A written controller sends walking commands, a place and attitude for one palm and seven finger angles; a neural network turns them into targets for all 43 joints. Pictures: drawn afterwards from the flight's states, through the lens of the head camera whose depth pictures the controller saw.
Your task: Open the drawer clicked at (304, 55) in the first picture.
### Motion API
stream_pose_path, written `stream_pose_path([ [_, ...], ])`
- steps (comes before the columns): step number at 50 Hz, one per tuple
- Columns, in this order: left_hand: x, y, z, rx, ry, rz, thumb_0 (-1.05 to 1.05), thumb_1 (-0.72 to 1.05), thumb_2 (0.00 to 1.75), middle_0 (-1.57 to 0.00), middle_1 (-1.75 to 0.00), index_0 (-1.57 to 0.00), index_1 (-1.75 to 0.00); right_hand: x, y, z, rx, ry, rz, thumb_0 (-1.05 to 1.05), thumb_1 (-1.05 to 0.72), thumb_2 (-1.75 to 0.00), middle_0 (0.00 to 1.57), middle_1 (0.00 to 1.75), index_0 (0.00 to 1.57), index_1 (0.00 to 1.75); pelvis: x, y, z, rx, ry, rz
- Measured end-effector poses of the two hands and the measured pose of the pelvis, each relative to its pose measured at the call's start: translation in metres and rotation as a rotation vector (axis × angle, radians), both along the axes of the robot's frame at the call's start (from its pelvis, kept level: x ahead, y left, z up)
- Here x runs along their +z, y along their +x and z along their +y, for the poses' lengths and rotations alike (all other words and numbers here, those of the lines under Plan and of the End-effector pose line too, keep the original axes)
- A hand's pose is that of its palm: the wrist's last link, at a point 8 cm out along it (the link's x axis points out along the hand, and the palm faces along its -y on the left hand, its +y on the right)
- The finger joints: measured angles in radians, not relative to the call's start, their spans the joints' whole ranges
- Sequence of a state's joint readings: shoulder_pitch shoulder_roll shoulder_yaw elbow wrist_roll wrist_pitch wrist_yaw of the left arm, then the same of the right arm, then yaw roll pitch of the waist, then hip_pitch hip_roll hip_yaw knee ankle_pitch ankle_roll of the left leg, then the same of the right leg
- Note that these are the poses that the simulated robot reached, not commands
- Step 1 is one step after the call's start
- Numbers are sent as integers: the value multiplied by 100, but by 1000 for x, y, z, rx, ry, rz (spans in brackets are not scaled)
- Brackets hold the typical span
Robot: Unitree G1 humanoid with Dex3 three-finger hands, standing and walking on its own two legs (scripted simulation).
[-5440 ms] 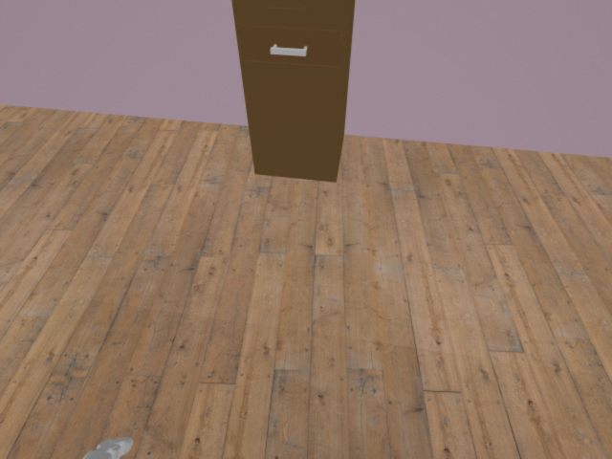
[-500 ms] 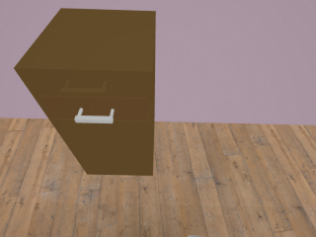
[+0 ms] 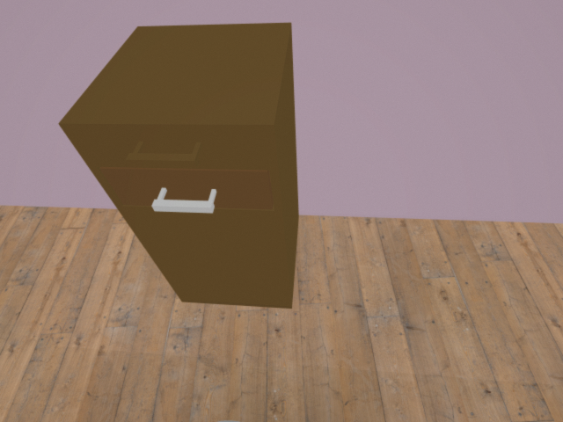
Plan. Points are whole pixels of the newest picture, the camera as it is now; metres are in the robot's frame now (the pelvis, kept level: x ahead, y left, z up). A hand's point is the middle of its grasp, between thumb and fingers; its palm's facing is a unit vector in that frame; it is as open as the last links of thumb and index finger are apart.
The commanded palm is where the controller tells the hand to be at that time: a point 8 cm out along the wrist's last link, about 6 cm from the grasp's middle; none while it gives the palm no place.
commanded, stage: come to a stop and stand still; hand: left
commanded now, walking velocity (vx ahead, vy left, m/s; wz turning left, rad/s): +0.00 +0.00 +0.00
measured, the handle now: (185, 199) +0.57 +0.29 -0.11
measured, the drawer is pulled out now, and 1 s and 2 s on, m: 0.00 0.00 0.00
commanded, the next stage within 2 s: look again from close up in 0.70 s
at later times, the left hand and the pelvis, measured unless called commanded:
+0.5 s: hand out of the picture +0.01 +0.23 -0.18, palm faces +0.01 -0.98 -0.21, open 7.3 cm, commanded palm none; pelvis +0.01 +0.06 -0.01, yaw -2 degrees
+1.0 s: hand out of the picture +0.01 +0.24 -0.18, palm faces -0.03 -0.98 -0.21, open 7.3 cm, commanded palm none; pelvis +0.00 +0.07 -0.01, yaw -2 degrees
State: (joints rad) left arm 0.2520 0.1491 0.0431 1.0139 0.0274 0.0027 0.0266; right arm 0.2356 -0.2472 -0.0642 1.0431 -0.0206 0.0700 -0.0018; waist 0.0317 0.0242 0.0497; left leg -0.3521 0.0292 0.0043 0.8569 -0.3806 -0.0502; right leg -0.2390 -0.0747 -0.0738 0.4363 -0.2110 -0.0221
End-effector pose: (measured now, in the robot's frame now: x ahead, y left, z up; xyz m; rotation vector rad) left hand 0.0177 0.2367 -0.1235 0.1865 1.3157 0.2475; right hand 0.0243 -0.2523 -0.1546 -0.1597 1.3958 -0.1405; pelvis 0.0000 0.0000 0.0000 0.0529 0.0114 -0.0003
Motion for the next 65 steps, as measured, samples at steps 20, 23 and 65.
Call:
stream_pose_path([
  [20,-29,-22,47,-14,-78,105,0,91,90,-20,-30,-20,-29,1,26,85,1,-6,-129,0,-94,-90,20,30,20,30,-10,4,58,-35,-23,-11],
  [23,-24,-13,43,-37,-79,89,0,91,90,-20,-30,-20,-30,-2,15,85,-22,1,-103,0,-95,-90,20,30,20,30,-7,6,61,-30,-41,-10],
  [65,-29,-24,44,-76,-90,85,0,91,90,-20,-30,-20,-30,-5,-46,104,-32,38,-13,1,-92,-90,19,30,20,30,-10,-4,65,-40,-44,-22],
])
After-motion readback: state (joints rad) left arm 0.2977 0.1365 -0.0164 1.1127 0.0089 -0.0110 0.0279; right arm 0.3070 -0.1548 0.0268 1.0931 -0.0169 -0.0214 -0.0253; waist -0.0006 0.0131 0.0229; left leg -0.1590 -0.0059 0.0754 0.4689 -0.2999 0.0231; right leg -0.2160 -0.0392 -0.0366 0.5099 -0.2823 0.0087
